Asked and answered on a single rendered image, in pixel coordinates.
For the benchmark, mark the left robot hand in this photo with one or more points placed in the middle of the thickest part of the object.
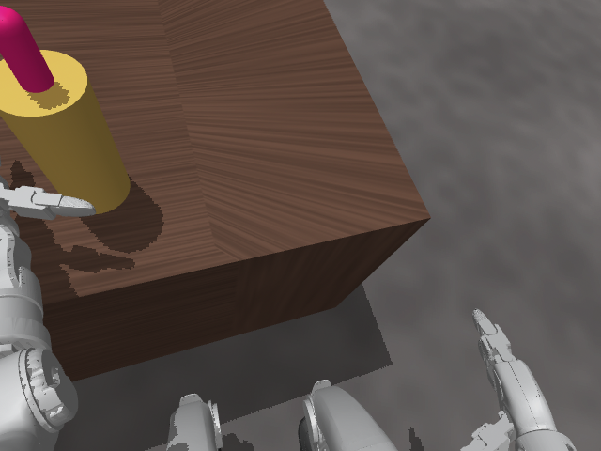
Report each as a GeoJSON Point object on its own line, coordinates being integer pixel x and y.
{"type": "Point", "coordinates": [34, 202]}

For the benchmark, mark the left robot arm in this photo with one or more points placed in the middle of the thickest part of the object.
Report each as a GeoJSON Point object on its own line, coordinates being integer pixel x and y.
{"type": "Point", "coordinates": [36, 396]}

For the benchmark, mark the right robot hand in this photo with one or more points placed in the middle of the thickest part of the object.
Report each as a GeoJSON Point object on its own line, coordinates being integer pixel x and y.
{"type": "Point", "coordinates": [523, 407]}

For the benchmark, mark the bottle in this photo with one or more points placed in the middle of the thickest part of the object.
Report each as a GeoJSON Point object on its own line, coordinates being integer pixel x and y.
{"type": "Point", "coordinates": [47, 101]}

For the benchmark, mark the right robot arm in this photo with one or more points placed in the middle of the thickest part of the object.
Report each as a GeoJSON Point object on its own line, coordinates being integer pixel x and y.
{"type": "Point", "coordinates": [543, 440]}

